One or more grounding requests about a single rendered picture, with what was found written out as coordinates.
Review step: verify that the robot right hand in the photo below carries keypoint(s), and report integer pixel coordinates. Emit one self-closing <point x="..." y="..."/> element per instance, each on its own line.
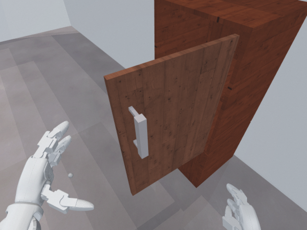
<point x="246" y="218"/>

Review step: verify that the cupboard door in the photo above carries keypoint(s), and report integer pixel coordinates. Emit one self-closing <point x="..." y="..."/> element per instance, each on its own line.
<point x="178" y="94"/>

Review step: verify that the handle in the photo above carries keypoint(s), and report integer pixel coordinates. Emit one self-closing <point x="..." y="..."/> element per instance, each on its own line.
<point x="141" y="141"/>

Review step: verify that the robot left forearm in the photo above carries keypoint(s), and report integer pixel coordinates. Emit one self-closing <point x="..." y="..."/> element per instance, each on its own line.
<point x="22" y="216"/>

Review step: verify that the robot left hand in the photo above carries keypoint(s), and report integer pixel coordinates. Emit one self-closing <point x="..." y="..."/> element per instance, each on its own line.
<point x="38" y="170"/>

